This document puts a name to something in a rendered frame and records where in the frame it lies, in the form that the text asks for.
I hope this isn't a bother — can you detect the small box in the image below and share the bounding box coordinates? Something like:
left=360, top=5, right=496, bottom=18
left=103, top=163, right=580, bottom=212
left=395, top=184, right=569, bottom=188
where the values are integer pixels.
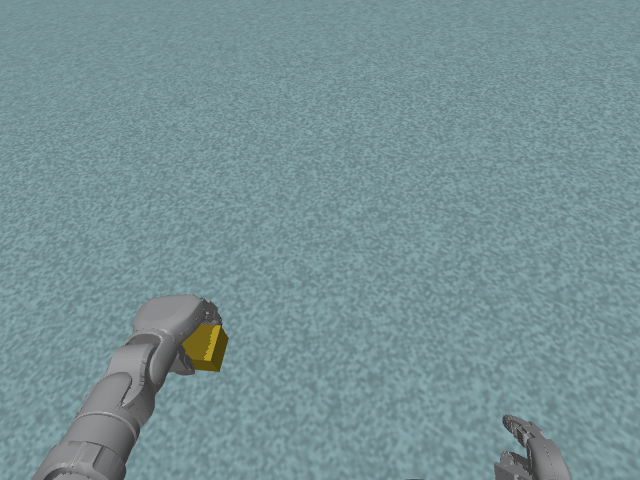
left=182, top=324, right=229, bottom=372

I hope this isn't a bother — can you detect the left robot arm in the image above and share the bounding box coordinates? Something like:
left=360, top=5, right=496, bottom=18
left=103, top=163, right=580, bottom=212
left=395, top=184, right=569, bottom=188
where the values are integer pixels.
left=31, top=328, right=177, bottom=480

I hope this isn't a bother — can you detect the right robot hand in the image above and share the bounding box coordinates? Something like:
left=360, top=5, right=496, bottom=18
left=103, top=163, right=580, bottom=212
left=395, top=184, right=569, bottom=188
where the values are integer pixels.
left=494, top=414, right=572, bottom=480

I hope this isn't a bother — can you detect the left robot hand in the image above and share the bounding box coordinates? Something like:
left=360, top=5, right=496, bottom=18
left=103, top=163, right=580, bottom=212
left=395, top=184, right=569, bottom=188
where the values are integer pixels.
left=133, top=294, right=223, bottom=376

